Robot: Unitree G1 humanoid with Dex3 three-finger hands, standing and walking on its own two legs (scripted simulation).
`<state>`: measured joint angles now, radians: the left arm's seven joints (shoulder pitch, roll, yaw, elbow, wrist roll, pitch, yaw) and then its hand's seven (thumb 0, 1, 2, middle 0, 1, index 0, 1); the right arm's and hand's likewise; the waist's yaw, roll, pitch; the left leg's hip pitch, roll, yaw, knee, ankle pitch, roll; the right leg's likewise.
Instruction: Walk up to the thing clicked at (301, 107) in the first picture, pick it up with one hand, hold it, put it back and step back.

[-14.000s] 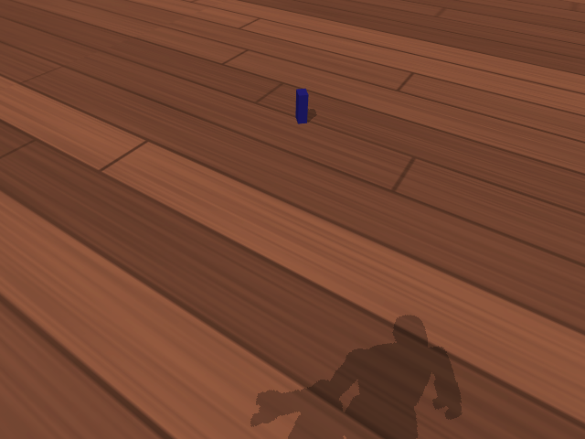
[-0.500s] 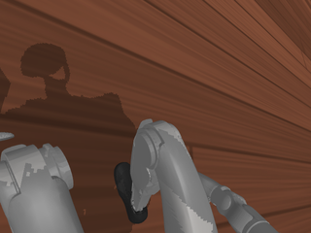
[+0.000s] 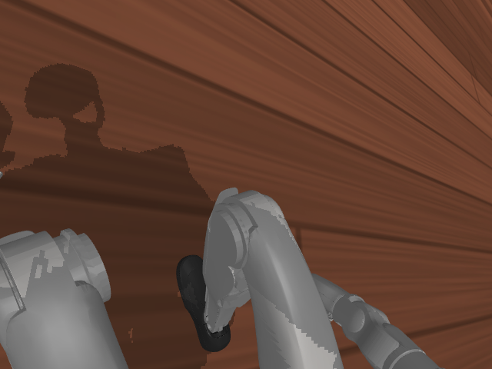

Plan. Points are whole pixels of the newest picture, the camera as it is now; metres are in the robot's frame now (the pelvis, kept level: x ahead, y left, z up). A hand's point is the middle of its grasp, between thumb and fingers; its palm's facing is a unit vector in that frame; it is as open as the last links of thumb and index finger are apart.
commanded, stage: close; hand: left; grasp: from the side
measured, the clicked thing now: out of the picture +0.45 +0.28 -0.18
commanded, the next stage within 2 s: settle in 1.16 s
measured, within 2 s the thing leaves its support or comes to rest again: leaves its support in 1.58 s
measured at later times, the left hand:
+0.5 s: hand out of the picture +0.42 +0.28 -0.17, palm faces +0.36 -0.93 +0.01, open 12.5 cm
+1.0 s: hand out of the picture +0.42 +0.28 -0.18, palm faces +0.36 -0.93 +0.02, open 12.4 cm
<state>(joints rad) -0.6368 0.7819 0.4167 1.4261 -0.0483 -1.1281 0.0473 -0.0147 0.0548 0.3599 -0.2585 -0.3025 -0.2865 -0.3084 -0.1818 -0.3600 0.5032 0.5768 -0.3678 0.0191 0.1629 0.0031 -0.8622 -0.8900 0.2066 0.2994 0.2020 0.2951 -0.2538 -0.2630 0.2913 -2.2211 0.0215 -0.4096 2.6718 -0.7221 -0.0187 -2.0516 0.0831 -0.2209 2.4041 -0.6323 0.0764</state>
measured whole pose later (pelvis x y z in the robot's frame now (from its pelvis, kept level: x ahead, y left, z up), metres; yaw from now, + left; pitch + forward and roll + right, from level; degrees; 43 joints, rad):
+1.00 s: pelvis +0.00 +0.00 +0.00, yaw -1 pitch +12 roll -19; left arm -0.64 0.81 0.43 1.42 -0.07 -1.14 0.04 0.03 -0.28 0.77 -0.42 -0.69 -0.43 -0.68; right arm -0.20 -0.36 0.52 0.56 -0.37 0.03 0.16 0.00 -0.86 -0.89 0.21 0.30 0.20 0.30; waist -0.25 -0.28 0.30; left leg -2.21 0.02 -0.42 2.68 -0.73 -0.01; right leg -2.04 0.09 -0.23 2.39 -0.63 0.07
